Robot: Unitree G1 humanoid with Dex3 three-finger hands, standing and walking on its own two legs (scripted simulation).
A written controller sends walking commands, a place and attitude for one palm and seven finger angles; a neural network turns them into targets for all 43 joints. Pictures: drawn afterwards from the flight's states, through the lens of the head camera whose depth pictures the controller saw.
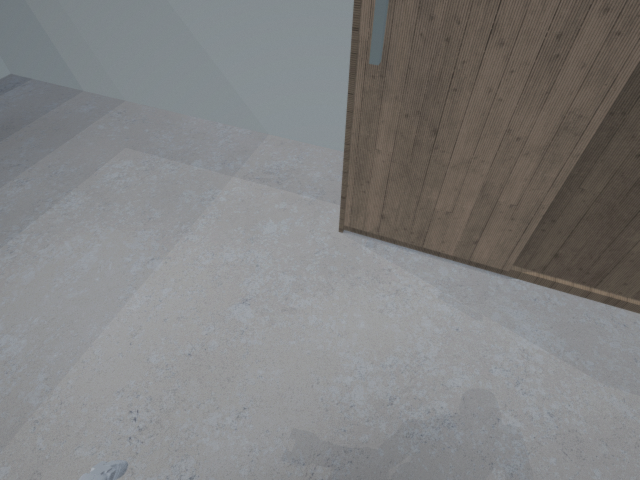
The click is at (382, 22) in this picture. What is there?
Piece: wardrobe's sliding door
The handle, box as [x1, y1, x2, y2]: [369, 0, 388, 64]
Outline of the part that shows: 388,0 375,1 369,63 378,64 380,61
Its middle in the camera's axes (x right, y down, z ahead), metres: +0.16 -0.59 +0.98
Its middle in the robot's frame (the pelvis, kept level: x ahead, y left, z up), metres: +1.16 -0.10 +0.15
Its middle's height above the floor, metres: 0.92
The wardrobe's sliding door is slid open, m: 0.00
